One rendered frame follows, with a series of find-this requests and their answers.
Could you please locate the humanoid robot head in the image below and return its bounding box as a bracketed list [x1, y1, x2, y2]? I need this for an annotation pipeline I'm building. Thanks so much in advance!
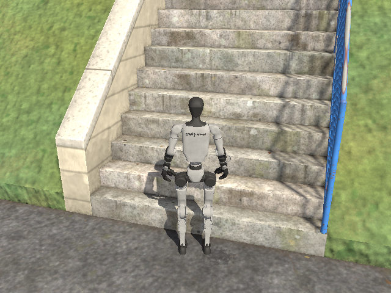
[185, 97, 206, 127]

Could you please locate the robot left forearm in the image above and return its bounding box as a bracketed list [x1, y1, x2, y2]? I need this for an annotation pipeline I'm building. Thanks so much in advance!
[163, 147, 173, 171]

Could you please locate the robot right forearm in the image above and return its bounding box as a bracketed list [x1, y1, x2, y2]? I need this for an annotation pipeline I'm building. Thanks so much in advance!
[218, 147, 228, 170]

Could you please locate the robot right upper arm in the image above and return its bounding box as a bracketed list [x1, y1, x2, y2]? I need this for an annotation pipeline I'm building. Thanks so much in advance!
[209, 123, 225, 156]

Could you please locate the right robot hand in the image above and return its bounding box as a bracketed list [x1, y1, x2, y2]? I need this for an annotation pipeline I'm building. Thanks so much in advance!
[214, 167, 228, 179]

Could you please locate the left robot shin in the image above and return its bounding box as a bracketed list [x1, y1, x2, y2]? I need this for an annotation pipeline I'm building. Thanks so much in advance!
[177, 207, 186, 246]

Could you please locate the left robot hand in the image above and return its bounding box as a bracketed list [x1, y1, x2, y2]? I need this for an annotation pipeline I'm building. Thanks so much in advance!
[161, 169, 176, 182]

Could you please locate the robot left upper arm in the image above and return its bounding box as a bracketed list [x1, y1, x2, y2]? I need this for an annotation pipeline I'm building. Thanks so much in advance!
[167, 123, 183, 156]

